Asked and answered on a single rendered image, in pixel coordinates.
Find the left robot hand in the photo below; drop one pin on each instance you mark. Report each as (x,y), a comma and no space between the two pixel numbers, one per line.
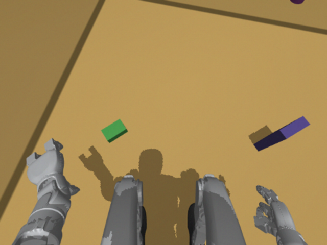
(51,162)

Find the right robot hand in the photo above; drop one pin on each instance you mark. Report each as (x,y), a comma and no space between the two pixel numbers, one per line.
(278,214)

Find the right robot arm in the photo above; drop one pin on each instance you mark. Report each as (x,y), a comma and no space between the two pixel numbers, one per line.
(289,237)

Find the right robot foot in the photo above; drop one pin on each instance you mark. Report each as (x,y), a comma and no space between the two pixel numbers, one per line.
(191,222)

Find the left robot arm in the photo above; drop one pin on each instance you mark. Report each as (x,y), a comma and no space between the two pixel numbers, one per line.
(44,226)

